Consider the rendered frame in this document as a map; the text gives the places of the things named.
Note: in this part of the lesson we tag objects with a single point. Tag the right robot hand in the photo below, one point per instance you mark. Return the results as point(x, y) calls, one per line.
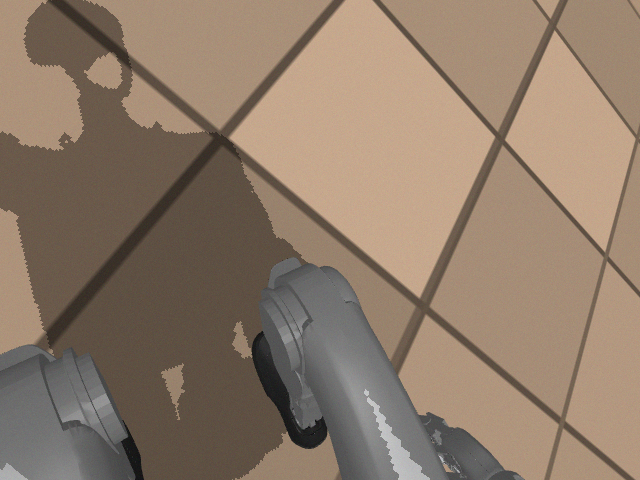
point(460, 451)

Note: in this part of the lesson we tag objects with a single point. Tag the left robot foot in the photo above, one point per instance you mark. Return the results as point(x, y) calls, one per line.
point(133, 455)

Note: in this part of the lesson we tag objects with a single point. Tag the right robot foot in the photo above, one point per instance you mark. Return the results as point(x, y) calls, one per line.
point(275, 389)

